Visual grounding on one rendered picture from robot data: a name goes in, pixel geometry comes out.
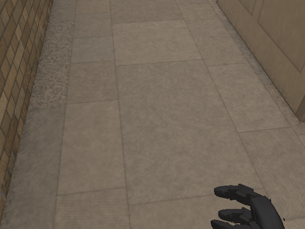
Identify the robot right hand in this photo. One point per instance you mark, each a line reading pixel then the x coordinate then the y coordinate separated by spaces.
pixel 261 216

